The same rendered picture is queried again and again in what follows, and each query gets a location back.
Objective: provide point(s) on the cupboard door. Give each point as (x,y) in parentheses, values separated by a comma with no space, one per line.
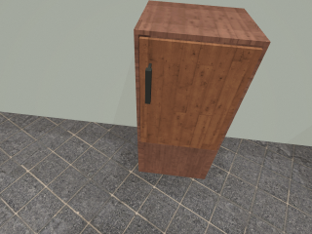
(195,89)

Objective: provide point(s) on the handle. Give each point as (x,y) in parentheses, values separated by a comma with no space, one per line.
(148,83)

